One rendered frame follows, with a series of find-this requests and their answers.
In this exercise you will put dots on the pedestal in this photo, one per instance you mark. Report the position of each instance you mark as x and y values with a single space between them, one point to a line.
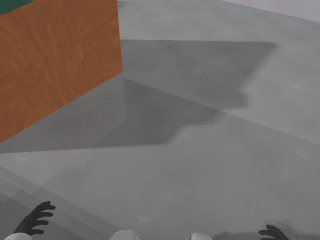
51 53

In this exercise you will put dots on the robot left hand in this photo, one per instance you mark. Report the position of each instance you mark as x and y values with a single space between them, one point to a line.
31 221

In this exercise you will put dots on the robot right hand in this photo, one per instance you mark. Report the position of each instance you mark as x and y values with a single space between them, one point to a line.
273 232

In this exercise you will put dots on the carton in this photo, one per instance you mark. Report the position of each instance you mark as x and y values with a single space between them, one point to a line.
10 5

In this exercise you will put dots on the robot left thigh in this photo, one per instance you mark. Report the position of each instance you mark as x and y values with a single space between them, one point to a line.
124 235

